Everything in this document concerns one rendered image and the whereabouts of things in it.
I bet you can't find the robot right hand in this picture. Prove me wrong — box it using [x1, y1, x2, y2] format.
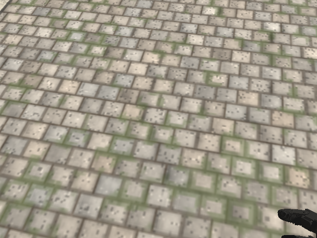
[277, 208, 317, 238]

